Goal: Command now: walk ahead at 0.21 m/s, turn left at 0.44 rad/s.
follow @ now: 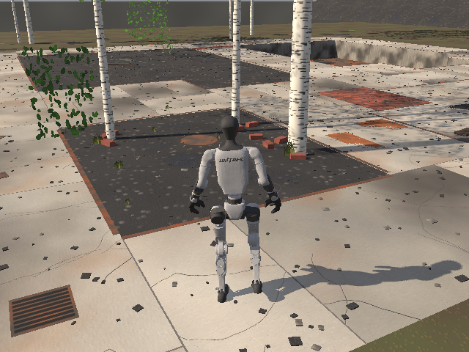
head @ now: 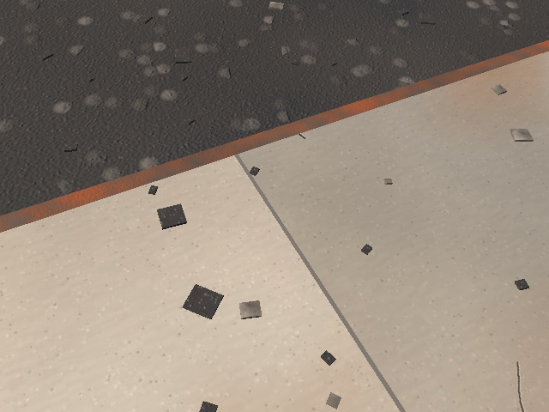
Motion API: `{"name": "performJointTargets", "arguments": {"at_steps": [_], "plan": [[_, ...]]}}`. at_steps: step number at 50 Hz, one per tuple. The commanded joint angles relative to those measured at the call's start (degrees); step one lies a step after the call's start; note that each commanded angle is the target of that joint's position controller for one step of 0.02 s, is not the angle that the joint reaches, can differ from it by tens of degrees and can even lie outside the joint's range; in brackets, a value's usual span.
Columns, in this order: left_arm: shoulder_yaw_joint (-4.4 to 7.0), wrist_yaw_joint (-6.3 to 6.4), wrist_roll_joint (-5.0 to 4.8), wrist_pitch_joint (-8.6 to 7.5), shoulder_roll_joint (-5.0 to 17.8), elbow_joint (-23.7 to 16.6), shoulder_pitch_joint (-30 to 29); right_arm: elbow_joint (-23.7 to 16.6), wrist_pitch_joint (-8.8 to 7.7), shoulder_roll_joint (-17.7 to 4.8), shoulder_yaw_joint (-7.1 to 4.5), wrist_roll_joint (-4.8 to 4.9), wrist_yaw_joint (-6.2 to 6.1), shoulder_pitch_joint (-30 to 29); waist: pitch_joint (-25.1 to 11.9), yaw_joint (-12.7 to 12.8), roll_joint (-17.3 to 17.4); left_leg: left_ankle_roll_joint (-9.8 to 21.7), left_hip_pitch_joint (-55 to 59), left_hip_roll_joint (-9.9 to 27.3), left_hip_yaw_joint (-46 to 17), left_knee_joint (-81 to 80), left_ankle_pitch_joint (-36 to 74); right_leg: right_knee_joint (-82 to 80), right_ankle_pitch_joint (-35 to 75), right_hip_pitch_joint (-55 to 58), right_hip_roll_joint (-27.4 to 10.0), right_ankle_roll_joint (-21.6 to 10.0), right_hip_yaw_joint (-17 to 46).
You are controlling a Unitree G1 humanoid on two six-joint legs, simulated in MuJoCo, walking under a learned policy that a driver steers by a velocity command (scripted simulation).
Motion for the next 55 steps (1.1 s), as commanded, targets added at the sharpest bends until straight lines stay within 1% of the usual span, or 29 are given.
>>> {"name": "performJointTargets", "arguments": {"at_steps": [1,3,4,8,13,14,15,16,17,18,19,20,21,22,23,24,26,28,31,34,35,36,37,38,39,40,42,48,55], "plan": [[0.87,-0.69,-0.29,-2.25,3.9,-3.8,-2.6,-3.6,-1.72,-8.7,-2.14,-0.34,-0.97,-0.7,-4.1,-0.6,9.8,9.0,9.3,12.7,-17.9,-15.1,-12.2,-8.1,6.7,-6.3,-0.8,0.2,1.2],[0.06,-1.25,-0.29,-3.12,2.4,-3.2,-3.4,-2.3,-2.37,-8.6,-1.94,-0.43,-0.93,0.6,-3.7,-1.6,10.4,8.3,9.9,12.7,-15.4,-15.2,-9.0,-15.1,9.1,-3.9,-1.1,0.4,0.3],[-0.19,-1.51,-0.52,-3.4,2.1,-3.3,-4.2,-1.8,-2.64,-9.2,-2.03,-0.47,-0.77,1.3,-3.2,-2.3,10.7,8.4,9.7,13.1,-14.9,-15.3,-8.5,-17.5,9.8,-3.0,-1.3,0.3,0.0],[-0.64,-2.32,-1.55,-4.04,2.8,-4.0,-6.1,-0.1,-3.42,-10.8,-2.21,-0.47,0.13,3.7,-0.1,-4.3,9.6,9.1,8.8,15.8,-15.0,-16.4,-11.1,-22.8,9.0,-1.9,-2.0,-1.7,-0.7],[-1.39,-3.38,-2.0,-4.69,2.8,-5.2,-6.8,1.7,-3.81,-11.2,-2.36,-0.01,0.88,5.3,2.1,-4.7,8.0,9.0,11.4,17.7,-12.6,-16.1,-9.0,-26.2,5.7,-1.5,-2.0,-5.2,-1.6],[-1.52,-3.51,-1.73,-4.86,2.6,-5.3,-6.6,2.0,-3.65,-10.9,-2.23,0.03,1.02,5.0,2.5,-4.1,7.3,8.6,10.8,17.1,-11.5,-14.5,-3.7,-28.1,5.8,0.9,-1.5,-5.8,-2.1],[-1.48,-3.53,-1.24,-5.05,2.4,-4.9,-4.5,2.1,-3.28,-10.8,-2.15,0.25,1.02,3.8,1.4,-2.1,6.8,7.5,9.8,15.9,-9.6,-11.5,3.5,-31.2,8.0,5.7,-0.2,-6.3,-3.4],[-1.06,-3.36,-0.7,-5.13,3.0,-3.7,-0.8,2.2,-2.97,-10.5,-1.95,0.29,0.87,3.2,-1.0,0.1,6.3,6.0,8.4,14.2,-7.7,-7.2,12.8,-34.0,11.6,12.9,1.8,-6.7,-4.6],[-0.2,-2.89,-0.38,-5.13,5.0,-2.8,3.9,2.1,-3.0,-9.0,-1.38,-0.11,0.62,3.0,-5.0,2.4,5.1,3.4,6.4,11.2,-4.3,0.3,22.1,-35.0,16.1,21.9,0.8,-7.8,-2.4],[0.67,-2.33,0.39,-5.03,9.6,-2.7,10.4,0.3,-3.28,-5.9,-0.15,-1.58,0.3,1.7,-11.8,4.5,-2.6,-0.9,0.1,6.3,0.6,15.1,15.1,-35.2,29.8,33.0,-9.2,-11.0,9.2],[1.71,-2.32,0.59,-4.41,14.1,-1.9,13.0,-0.7,-3.99,-4.3,0.5,-2.06,-0.05,4.6,-14.6,3.9,-17.0,-6.0,-16.3,-1.4,4.0,32.3,-15.5,-38.9,39.2,42.9,-20.6,-20.8,27.3],[0.4,-2.38,-0.56,-4.05,9.1,-2.0,13.4,0.4,-4.05,-9.0,-0.68,-1.42,0.06,4.4,-13.8,4.9,-9.8,-7.1,-20.2,0.7,-0.4,39.9,-22.4,-39.6,41.0,42.4,-20.7,-21.8,27.7],[-0.4,-2.3,-0.47,-3.89,7.1,-2.3,10.6,0.5,-3.88,-9.8,-1.01,-0.45,0.47,3.2,-10.6,4.2,-6.0,-7.1,-22.0,2.7,-0.9,42.8,-19.7,-38.7,44.6,39.8,-18.8,-20.2,21.2],[-0.78,-2.33,-0.2,-3.72,6.0,-2.6,8.1,0.9,-3.51,-8.6,-0.77,-0.3,0.5,2.0,-9.2,3.3,-2.0,-7.0,-22.0,4.4,-0.3,41.7,-17.0,-38.7,46.4,36.9,-16.1,-18.5,16.5],[-1.18,-2.33,-0.45,-3.51,5.0,-2.8,5.5,0.6,-3.03,-7.9,-0.7,-0.67,0.46,0.8,-7.0,2.3,-0.4,-7.3,-21.3,5.7,-0.1,38.2,-14.1,-39.8,47.0,33.4,-14.6,-17.5,13.6],[-1.65,-2.11,-0.23,-3.41,4.1,-2.7,3.7,0.9,-2.5,-6.6,-0.53,-0.67,0.36,1.1,-6.6,1.0,-1.5,-7.6,-17.5,6.6,-0.1,34.9,-11.2,-41.3,46.7,29.8,-12.8,-16.6,11.0],[-2.03,-1.84,0.46,-3.47,3.2,-2.2,1.2,2.2,-1.64,-4.3,0.04,-0.72,0.05,3.1,-6.7,-0.8,-3.7,-8.7,-10.9,6.1,1.0,28.0,-7.2,-42.3,49.4,24.9,-10.3,-16.4,6.9],[-1.84,-1.52,0.52,-3.17,4.0,-1.6,-0.3,2.4,-1.24,-3.6,0.33,-1.04,-0.44,2.5,-6.9,-1.1,-4.4,-9.2,-6.7,5.5,1.7,20.2,-4.5,-42.0,51.4,23.0,-9.0,-16.0,4.2],[-1.58,-1.29,0.18,-2.27,5.1,0.3,1.2,2.0,-0.77,-4.3,0.19,-0.94,-0.86,-0.1,-7.7,0.5,-4.3,-8.8,-3.1,4.9,2.0,13.5,0.5,-41.3,50.8,23.4,-9.6,-15.6,4.3],[-2.1,-1.49,-0.07,-1.68,4.0,1.7,0.6,1.6,-0.29,-4.7,-0.14,-0.79,-1.07,-2.0,-5.9,0.7,-3.8,-7.4,-0.4,5.1,1.6,7.7,2.0,-40.7,42.5,22.5,-10.1,-15.2,6.0],[-2.38,-1.57,-0.36,-1.59,3.4,2.0,-0.3,1.6,-0.3,-4.4,-0.2,-0.97,-1.11,-2.0,-5.1,0.0,-3.2,-6.5,2.1,4.9,1.9,3.3,4.8,-40.0,37.9,21.5,-9.5,-14.3,6.2],[-2.66,-1.71,-0.64,-1.64,2.8,2.8,0.2,1.5,-0.45,-4.5,-0.2,-1.49,-1.17,-2.2,-4.4,-0.7,-1.9,-5.5,5.6,5.1,1.4,-2.8,12.1,-39.5,31.4,20.2,-8.1,-12.2,6.2],[-3.0,-1.83,0.1,-2.03,1.8,3.4,2.1,1.0,-0.61,-6.5,-0.61,-1.94,-1.54,-2.6,-4.8,0.1,0.9,-4.4,10.0,7.9,-2.0,-3.8,23.1,-38.5,23.8,18.6,-5.9,-9.6,5.9],[-2.93,-2.2,1.28,-2.51,2.1,4.1,6.6,0.6,-0.49,-10.0,-1.39,-1.66,-1.98,-3.5,-6.1,3.4,6.2,-2.1,14.0,10.6,-4.1,-0.2,30.4,-38.0,15.3,16.1,-2.3,-7.4,4.1],[-3.22,-2.24,1.29,-2.54,1.5,5.0,7.7,1.0,-0.17,-8.2,-1.27,-1.05,-1.91,-4.4,-7.0,3.5,8.5,-0.1,13.8,10.0,-3.8,1.7,26.7,-39.1,11.0,16.6,-0.8,-5.9,2.7],[-3.32,-2.19,0.96,-2.29,2.1,5.1,5.0,0.8,0.01,-5.9,-0.95,-0.7,-1.57,-5.0,-5.3,1.5,7.1,-0.4,12.5,8.5,-3.3,1.5,22.7,-38.5,10.1,16.3,-0.1,-5.1,1.8],[-3.29,-1.82,0.44,-1.53,2.1,5.0,2.8,1.3,-0.16,-4.6,-0.56,-1.06,-1.25,-5.0,-4.7,0.7,5.8,-1.3,11.7,7.5,-2.9,1.5,22.9,-37.4,14.2,16.4,-0.2,-5.0,1.6],[-3.06,-1.25,0.23,-0.28,2.6,6.6,3.3,3.2,-0.91,-5.0,-0.77,-0.94,-0.98,-5.2,-5.4,1.0,4.1,-1.3,11.0,6.9,-2.3,2.4,25.7,-36.2,20.2,20.1,-0.9,-4.8,1.8],[-2.86,-0.62,0.17,0.39,2.6,9.6,3.6,6.4,-0.79,-5.0,-0.85,-0.9,-1.1,-6.3,-4.1,1.3,2.3,-1.2,10.5,6.3,-1.9,1.4,22.4,-37.0,18.3,21.0,-1.0,-4.3,1.6]]}}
